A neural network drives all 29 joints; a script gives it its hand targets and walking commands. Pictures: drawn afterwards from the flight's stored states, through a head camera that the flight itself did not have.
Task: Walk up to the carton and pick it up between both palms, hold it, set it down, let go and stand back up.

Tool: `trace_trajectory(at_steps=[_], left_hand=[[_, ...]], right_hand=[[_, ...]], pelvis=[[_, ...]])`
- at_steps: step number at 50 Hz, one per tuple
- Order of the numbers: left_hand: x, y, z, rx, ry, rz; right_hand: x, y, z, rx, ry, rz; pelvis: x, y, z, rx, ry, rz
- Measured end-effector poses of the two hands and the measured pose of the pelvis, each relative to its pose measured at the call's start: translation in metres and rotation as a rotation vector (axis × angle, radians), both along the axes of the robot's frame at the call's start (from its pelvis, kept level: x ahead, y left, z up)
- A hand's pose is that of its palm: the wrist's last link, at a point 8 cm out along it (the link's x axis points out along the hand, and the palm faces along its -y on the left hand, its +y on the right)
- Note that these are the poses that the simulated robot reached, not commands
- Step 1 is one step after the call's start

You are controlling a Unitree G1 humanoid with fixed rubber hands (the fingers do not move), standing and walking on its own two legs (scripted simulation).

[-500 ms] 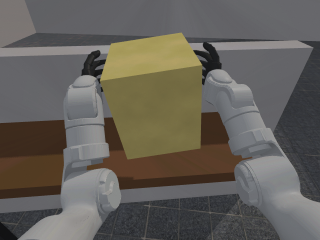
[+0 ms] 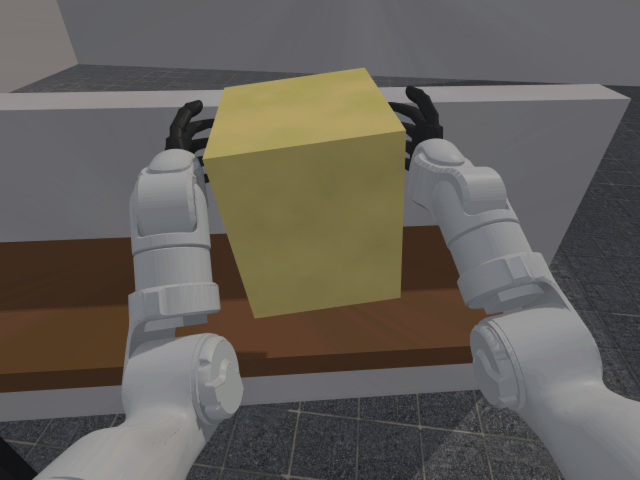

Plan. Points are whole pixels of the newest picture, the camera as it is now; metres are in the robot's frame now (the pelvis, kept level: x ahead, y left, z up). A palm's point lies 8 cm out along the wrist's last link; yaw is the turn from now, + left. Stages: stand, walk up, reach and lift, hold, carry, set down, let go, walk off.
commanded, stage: hold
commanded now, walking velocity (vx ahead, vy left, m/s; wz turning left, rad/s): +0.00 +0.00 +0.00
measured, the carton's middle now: (310, 190) +0.39 +0.00 +0.23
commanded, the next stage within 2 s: none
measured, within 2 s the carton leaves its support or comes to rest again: neither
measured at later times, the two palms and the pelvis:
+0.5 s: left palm (183, 163) +0.37 +0.15 +0.28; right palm (422, 152) +0.37 -0.13 +0.28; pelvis +0.00 +0.00 +0.00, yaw +0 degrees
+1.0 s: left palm (184, 162) +0.37 +0.15 +0.28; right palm (423, 154) +0.37 -0.13 +0.28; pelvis +0.00 +0.00 +0.00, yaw +0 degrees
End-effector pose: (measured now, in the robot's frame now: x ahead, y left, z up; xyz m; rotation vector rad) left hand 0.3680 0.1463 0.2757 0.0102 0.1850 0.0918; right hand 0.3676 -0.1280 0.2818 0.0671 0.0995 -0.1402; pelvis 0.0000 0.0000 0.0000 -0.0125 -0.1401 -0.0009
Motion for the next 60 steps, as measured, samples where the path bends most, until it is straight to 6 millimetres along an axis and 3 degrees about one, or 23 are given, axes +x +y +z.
trace_trajectory(at_steps=[47, 60], left_hand=[[0.003, -0.001, 0.001, 0.01, -0.004, -0.003], [0.001, 0.0, 0.006, 0.008, -0.024, -0.001]], right_hand=[[0.001, 0.0, -0.004, 0.013, 0.009, -0.007], [0.0, 0.0, 0.003, 0.005, -0.007, -0.005]], pelvis=[[0.001, 0.002, 0.0, -0.003, 0.002, 0.0], [0.002, 0.001, 0.0, -0.003, 0.002, -0.001]])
